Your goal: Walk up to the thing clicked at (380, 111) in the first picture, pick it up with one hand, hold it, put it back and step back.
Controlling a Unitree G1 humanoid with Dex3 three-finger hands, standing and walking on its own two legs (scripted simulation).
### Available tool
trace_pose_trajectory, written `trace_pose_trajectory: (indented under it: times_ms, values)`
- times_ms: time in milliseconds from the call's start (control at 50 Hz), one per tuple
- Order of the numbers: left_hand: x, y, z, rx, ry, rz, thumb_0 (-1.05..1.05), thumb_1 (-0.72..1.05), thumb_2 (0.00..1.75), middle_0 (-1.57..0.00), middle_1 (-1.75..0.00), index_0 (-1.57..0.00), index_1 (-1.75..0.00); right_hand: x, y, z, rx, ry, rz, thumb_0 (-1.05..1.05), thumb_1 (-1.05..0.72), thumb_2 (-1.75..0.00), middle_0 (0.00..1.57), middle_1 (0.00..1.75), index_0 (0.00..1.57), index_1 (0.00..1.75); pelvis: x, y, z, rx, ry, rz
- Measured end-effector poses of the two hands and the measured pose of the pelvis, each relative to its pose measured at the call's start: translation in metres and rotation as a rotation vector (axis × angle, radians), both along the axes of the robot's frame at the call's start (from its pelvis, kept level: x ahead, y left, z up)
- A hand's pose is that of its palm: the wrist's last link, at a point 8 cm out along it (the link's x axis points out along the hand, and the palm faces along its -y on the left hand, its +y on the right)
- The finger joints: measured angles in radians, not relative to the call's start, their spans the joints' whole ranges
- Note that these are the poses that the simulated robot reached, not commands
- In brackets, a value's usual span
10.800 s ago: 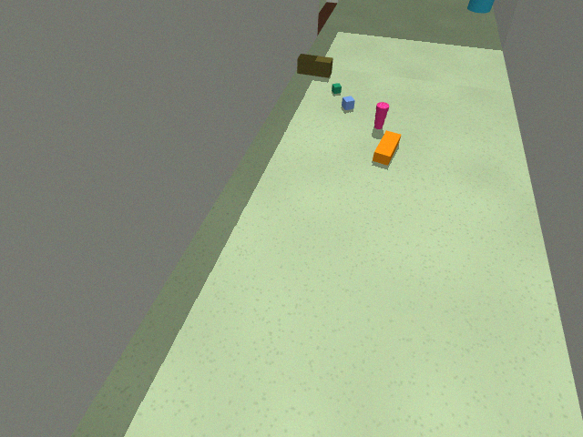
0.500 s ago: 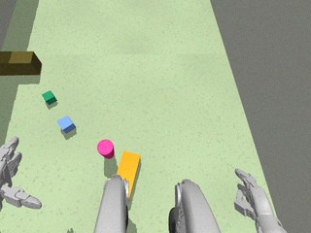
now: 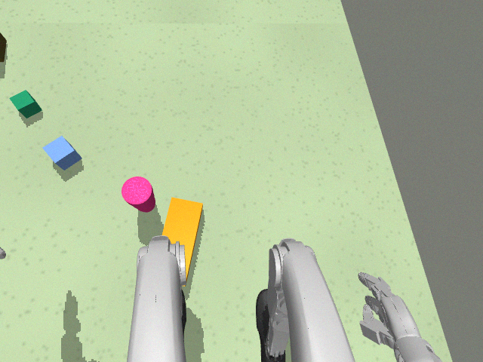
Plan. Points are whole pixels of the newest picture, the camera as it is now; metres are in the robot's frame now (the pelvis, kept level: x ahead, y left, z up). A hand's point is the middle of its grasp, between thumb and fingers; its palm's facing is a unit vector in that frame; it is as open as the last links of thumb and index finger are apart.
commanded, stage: go down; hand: left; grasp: from the side
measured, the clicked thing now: (142, 197) +0.45 +0.24 -0.39
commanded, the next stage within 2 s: approach in 1.08 s
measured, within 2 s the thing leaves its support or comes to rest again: neither
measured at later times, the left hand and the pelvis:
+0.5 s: hand out of the picture +0.36 +0.41 -0.06, palm faces +0.17 -0.98 -0.10, open 17.5 cm; pelvis -0.01 +0.00 -0.06, yaw -2 degrees
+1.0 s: hand out of the picture +0.37 +0.42 -0.07, palm faces +0.17 -0.98 -0.09, open 17.6 cm; pelvis -0.01 +0.00 -0.08, yaw -3 degrees
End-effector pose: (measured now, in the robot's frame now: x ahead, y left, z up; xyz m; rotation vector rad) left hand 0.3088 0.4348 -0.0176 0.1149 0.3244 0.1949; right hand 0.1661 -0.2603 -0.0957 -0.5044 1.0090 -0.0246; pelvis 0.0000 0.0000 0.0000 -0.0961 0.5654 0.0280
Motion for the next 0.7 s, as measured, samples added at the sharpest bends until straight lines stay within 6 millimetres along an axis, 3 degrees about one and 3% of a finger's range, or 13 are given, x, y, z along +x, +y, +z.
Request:
trace_pose_trajectory:
  times_ms: [380,520,700]
  values:
    - [0.012,0.020,-0.028,-0.014,-0.103,0.001,-0.01,-0.53,0.07,-0.04,-0.05,-0.03,-0.06,-0.017,-0.005,-0.048,-0.031,0.046,0.025,0.00,-0.92,-0.91,0.20,0.30,0.20,0.30,-0.010,0.001,-0.050,-0.010,-0.014,-0.015]
    - [0.025,0.021,-0.035,-0.021,-0.135,-0.018,-0.01,-0.53,0.07,-0.04,-0.05,-0.03,-0.06,-0.022,-0.005,-0.056,-0.044,0.044,0.021,0.00,-0.92,-0.90,0.20,0.30,0.21,0.30,-0.011,0.002,-0.063,-0.020,-0.021,-0.021]
    - [0.026,0.028,-0.037,-0.022,-0.147,-0.010,-0.01,-0.55,0.07,-0.04,-0.05,-0.03,-0.06,-0.027,-0.005,-0.064,-0.040,0.056,0.017,0.00,-0.93,-0.91,0.20,0.30,0.20,0.30,-0.011,0.004,-0.071,-0.024,-0.020,-0.024]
